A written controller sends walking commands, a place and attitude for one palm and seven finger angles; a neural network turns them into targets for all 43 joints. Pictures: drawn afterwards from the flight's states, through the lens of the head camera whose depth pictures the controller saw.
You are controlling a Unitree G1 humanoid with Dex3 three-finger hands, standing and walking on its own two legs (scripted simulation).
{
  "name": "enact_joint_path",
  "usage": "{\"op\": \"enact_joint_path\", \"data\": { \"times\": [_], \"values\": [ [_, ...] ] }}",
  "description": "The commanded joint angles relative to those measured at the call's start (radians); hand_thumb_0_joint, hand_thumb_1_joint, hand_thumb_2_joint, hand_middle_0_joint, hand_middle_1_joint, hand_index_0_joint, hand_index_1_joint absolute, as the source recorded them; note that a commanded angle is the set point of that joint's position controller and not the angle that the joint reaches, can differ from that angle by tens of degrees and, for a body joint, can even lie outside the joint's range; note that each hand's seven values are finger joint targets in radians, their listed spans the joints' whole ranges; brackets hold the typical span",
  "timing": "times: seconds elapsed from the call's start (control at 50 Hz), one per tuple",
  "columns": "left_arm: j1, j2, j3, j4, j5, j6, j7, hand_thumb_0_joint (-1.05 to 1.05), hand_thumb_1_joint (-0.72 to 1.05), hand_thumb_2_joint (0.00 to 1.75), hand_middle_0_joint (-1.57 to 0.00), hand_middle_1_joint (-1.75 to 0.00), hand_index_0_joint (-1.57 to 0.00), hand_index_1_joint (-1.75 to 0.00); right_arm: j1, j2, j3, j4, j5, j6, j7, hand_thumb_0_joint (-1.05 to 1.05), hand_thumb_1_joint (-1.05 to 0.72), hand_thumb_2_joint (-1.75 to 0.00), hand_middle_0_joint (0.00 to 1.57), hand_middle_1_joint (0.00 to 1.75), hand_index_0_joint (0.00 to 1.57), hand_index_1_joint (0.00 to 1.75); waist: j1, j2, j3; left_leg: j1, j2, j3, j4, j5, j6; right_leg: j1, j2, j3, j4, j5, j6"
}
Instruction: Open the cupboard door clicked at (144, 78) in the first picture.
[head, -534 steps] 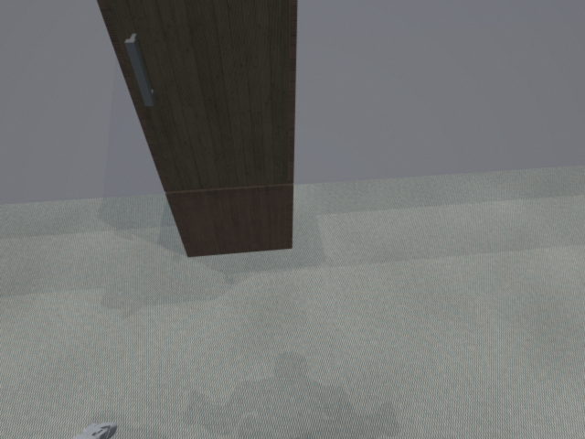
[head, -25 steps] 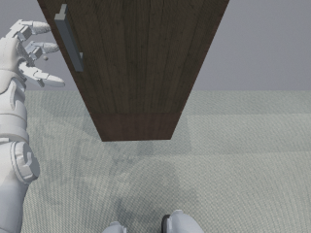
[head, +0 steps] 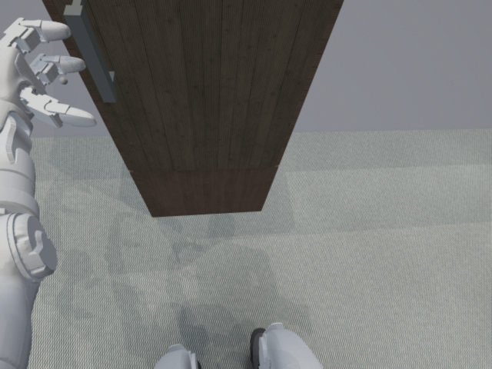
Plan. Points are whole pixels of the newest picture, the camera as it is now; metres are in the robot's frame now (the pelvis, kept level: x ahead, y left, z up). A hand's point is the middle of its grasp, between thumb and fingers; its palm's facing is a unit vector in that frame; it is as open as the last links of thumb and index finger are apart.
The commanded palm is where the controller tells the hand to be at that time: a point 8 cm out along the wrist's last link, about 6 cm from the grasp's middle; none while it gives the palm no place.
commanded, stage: slide the fingers in behind the handle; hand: left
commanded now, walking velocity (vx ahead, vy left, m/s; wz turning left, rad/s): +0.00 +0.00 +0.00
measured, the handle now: (96, 51) +0.59 +0.18 +0.11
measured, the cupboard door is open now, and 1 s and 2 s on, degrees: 0 1 2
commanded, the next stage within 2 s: close the thumb around the handle in 1.26 s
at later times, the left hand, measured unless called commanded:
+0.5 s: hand (85, 80) +0.53 +0.19 +0.11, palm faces -0.04 -1.00 -0.01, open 14.0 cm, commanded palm +0.50 +0.22 +0.11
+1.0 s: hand (102, 83) +0.52 +0.16 +0.11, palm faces -0.01 -1.00 -0.01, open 14.1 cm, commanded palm +0.49 +0.21 +0.11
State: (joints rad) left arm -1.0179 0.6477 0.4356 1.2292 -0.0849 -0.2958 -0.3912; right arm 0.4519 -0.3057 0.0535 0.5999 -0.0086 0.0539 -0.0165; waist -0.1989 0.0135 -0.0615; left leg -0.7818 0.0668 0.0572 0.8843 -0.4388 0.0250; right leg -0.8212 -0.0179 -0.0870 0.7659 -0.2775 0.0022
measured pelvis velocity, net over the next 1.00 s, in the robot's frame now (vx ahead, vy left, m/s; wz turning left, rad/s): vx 0.01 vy -0.01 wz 0.01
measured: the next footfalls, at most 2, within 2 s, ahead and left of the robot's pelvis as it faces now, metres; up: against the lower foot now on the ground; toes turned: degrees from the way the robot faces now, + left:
none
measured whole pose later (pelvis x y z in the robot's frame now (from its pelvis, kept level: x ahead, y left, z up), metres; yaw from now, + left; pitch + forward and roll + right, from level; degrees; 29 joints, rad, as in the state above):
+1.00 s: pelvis +0.01 -0.01 +0.00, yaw +0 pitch +18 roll -2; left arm -0.95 0.47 0.36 1.16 -0.10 -0.33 -0.23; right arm 0.42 -0.28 0.03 0.62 -0.01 0.03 0.01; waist -0.16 0.03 -0.07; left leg -0.71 0.06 0.06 0.85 -0.44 0.02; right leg -0.77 -0.02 -0.08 0.77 -0.30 0.00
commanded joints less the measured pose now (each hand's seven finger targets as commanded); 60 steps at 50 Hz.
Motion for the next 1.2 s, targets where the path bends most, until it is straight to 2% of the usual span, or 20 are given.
{"op": "enact_joint_path", "data": {
  "times": [0.0,0.06,0.12,0.2,0.26,0.38,0.44,0.48,0.62,0.64,0.68,0.72,0.78,0.82,0.88,0.94,0.98,1.1,1.14,1.18],
  "values": [
    [-0.434,0.254,0.033,-0.260,-0.017,-0.073,0.026,0.00,-0.50,0.30,-0.30,-1.20,-0.30,-1.20,0.163,-0.172,-0.068,-0.054,-0.007,-0.014,-0.009,0.00,-0.90,-0.90,0.20,0.30,0.20,0.30,0.013,0.170,-0.493,0.299,-0.033,-0.093,-0.114,0.424,-0.006,0.268,0.058,0.041,-0.031,0.259,-0.031],
    [-0.422,0.239,0.026,-0.216,-0.016,-0.056,0.044,0.00,-0.50,0.30,-0.30,-1.20,-0.30,-1.20,0.160,-0.174,-0.067,-0.050,-0.003,-0.009,-0.008,0.00,-0.90,-0.90,0.20,0.30,0.20,0.30,0.005,0.103,-0.432,0.251,-0.031,-0.089,-0.122,0.372,-0.004,0.263,0.058,0.040,-0.043,0.229,-0.023],
    [-0.451,0.231,0.023,-0.268,-0.008,-0.070,0.060,0.00,-0.50,0.30,-0.30,-1.20,-0.30,-1.20,0.161,-0.168,-0.070,-0.056,-0.006,-0.016,-0.006,0.00,-0.90,-0.90,0.20,0.30,0.20,0.30,0.013,0.162,-0.494,0.291,-0.036,-0.090,-0.119,0.405,-0.007,0.280,0.057,0.046,-0.034,0.256,-0.027],
    [-0.431,0.165,-0.006,-0.275,-0.018,-0.080,0.070,0.00,-0.50,0.30,-0.30,-1.20,-0.30,-1.20,0.164,-0.161,-0.073,-0.051,-0.009,-0.018,-0.002,0.00,-0.90,-0.90,0.20,0.30,0.20,0.30,0.005,0.138,-0.501,0.321,-0.032,-0.089,-0.107,0.471,-0.007,0.274,0.060,0.042,-0.029,0.303,-0.027],
    [-0.398,0.171,0.013,-0.240,-0.022,-0.068,0.072,0.00,-0.50,0.30,-0.30,-1.20,-0.30,-1.20,0.163,-0.163,-0.075,-0.043,-0.007,-0.015,0.002,0.00,-0.90,-0.90,0.20,0.30,0.20,0.30,0.013,0.091,-0.472,0.282,-0.032,-0.086,-0.112,0.452,-0.007,0.295,0.059,0.041,-0.030,0.310,-0.025],
    [-0.388,0.150,0.008,-0.265,-0.022,-0.074,0.090,0.00,-0.50,0.30,-0.30,-1.20,-0.30,-1.20,0.155,-0.155,-0.077,-0.048,-0.008,-0.014,0.006,0.00,-0.90,-0.90,0.20,0.30,0.20,0.30,0.017,0.093,-0.483,0.284,-0.035,-0.077,-0.107,0.476,-0.007,0.319,0.058,0.046,-0.027,0.347,-0.024],
    [-0.408,0.130,-0.011,-0.328,-0.022,-0.091,0.092,0.00,-0.50,0.30,-0.30,-1.20,-0.30,-1.20,0.148,-0.149,-0.080,-0.048,-0.007,-0.016,0.007,0.00,-0.90,-0.90,0.20,0.30,0.20,0.30,0.022,0.139,-0.527,0.331,-0.034,-0.084,-0.100,0.531,-0.013,0.315,0.056,0.045,-0.017,0.369,-0.025],
    [-0.377,0.070,-0.046,-0.294,-0.025,-0.079,0.099,0.00,-0.50,0.30,-0.30,-1.20,-0.30,-1.20,0.141,-0.145,-0.080,-0.045,-0.005,-0.016,0.011,0.00,-0.90,-0.90,0.20,0.30,0.20,0.30,0.018,0.119,-0.478,0.323,-0.034,-0.083,-0.107,0.509,-0.012,0.289,0.058,0.038,-0.026,0.342,-0.024],
    [-0.418,0.072,-0.045,-0.301,-0.011,-0.085,0.140,0.00,-0.50,0.30,-0.30,-1.20,-0.30,-1.20,0.142,-0.144,-0.082,-0.034,-0.007,-0.024,0.011,0.00,-0.90,-0.90,0.20,0.30,0.20,0.30,0.014,0.101,-0.481,0.306,-0.042,-0.082,-0.111,0.482,-0.008,0.309,0.054,0.043,-0.025,0.349,-0.023],
    [-0.428,0.027,-0.076,-0.297,-0.013,-0.086,0.141,0.00,-0.50,0.30,-0.30,-1.20,-0.30,-1.20,0.136,-0.139,-0.081,-0.034,-0.008,-0.027,0.014,0.00,-0.90,-0.90,0.20,0.30,0.20,0.30,0.005,0.103,-0.474,0.307,-0.045,-0.077,-0.112,0.462,-0.008,0.304,0.054,0.044,-0.030,0.341,-0.021],
    [-0.403,0.070,-0.038,-0.282,-0.011,-0.090,0.147,0.00,-0.50,0.30,-0.30,-1.20,-0.30,-1.20,0.138,-0.144,-0.082,-0.033,-0.008,-0.028,0.012,0.00,-0.90,-0.90,0.20,0.30,0.20,0.30,0.019,0.071,-0.486,0.279,-0.047,-0.072,-0.113,0.445,-0.005,0.343,0.053,0.048,-0.027,0.353,-0.024],
    [-0.413,0.071,-0.034,-0.303,-0.013,-0.100,0.148,0.00,-0.50,0.30,-0.30,-1.20,-0.30,-1.20,0.133,-0.141,-0.080,-0.038,-0.009,-0.031,0.014,0.00,-0.90,-0.90,0.20,0.30,0.20,0.30,0.025,0.108,-0.509,0.291,-0.049,-0.072,-0.113,0.462,-0.007,0.351,0.051,0.050,-0.021,0.369,-0.025],
    [-0.404,0.035,-0.058,-0.290,-0.016,-0.098,0.151,0.00,-0.50,0.30,-0.30,-1.20,-0.30,-1.20,0.129,-0.140,-0.083,-0.037,-0.007,-0.034,0.016,0.00,-0.90,-0.90,0.20,0.30,0.20,0.30,0.017,0.058,-0.480,0.266,-0.050,-0.065,-0.119,0.422,-0.003,0.359,0.053,0.052,-0.032,0.356,-0.021],
    [-0.402,0.017,-0.072,-0.301,-0.016,-0.104,0.149,0.00,-0.50,0.30,-0.30,-1.20,-0.30,-1.20,0.125,-0.138,-0.081,-0.037,-0.007,-0.038,0.016,0.00,-0.90,-0.90,0.20,0.30,0.20,0.30,0.022,0.118,-0.501,0.299,-0.051,-0.067,-0.118,0.446,-0.007,0.342,0.052,0.051,-0.028,0.357,-0.025],
    [-0.396,0.018,-0.072,-0.291,-0.019,-0.106,0.150,0.00,-0.50,0.30,-0.30,-1.20,-0.30,-1.20,0.126,-0.140,-0.083,-0.032,-0.007,-0.040,0.015,0.00,-0.90,-0.90,0.20,0.30,0.20,0.30,0.017,0.062,-0.483,0.274,-0.051,-0.063,-0.122,0.414,-0.002,0.357,0.053,0.054,-0.036,0.352,-0.022],
    [-0.416,0.037,-0.059,-0.307,-0.016,-0.115,0.149,0.00,-0.50,0.30,-0.30,-1.20,-0.30,-1.20,0.128,-0.141,-0.082,-0.027,-0.008,-0.042,0.013,0.00,-0.90,-0.90,0.20,0.30,0.20,0.30,0.024,0.101,-0.506,0.289,-0.053,-0.066,-0.123,0.423,-0.005,0.359,0.050,0.054,-0.031,0.352,-0.025],
    [-0.403,0.046,-0.048,-0.284,-0.023,-0.110,0.147,0.00,-0.50,0.30,-0.30,-1.20,-0.30,-1.20,0.128,-0.144,-0.083,-0.024,-0.007,-0.044,0.011,0.00,-0.90,-0.90,0.20,0.30,0.20,0.30,0.018,0.045,-0.475,0.256,-0.052,-0.061,-0.125,0.395,0.000,0.370,0.052,0.057,-0.038,0.349,-0.022],
    [-0.398,0.059,-0.037,-0.300,-0.025,-0.119,0.140,0.00,-0.50,0.30,-0.30,-1.20,-0.30,-1.20,0.131,-0.146,-0.083,-0.032,-0.007,-0.048,0.007,0.00,-0.90,-0.90,0.20,0.30,0.20,0.30,0.029,0.084,-0.500,0.288,-0.052,-0.069,-0.124,0.427,-0.003,0.359,0.053,0.052,-0.030,0.350,-0.028],
    [-0.436,-0.003,-0.092,-0.312,-0.025,-0.118,0.141,0.00,-0.50,0.30,-0.30,-1.20,-0.30,-1.20,0.125,-0.138,-0.081,-0.023,-0.006,-0.051,0.011,0.00,-0.90,-0.90,0.20,0.30,0.20,0.30,0.013,0.121,-0.486,0.311,-0.050,-0.071,-0.128,0.421,-0.009,0.323,0.051,0.049,-0.035,0.329,-0.023],
    [-0.422,0.036,-0.059,-0.324,-0.025,-0.125,0.150,0.00,-0.50,0.30,-0.30,-1.20,-0.30,-1.20,0.130,-0.146,-0.087,-0.021,-0.008,-0.052,0.011,0.00,-0.90,-0.90,0.20,0.30,0.20,0.30,0.025,0.101,-0.509,0.322,-0.047,-0.078,-0.127,0.442,-0.011,0.332,0.052,0.047,-0.032,0.331,-0.025]
  ]
}}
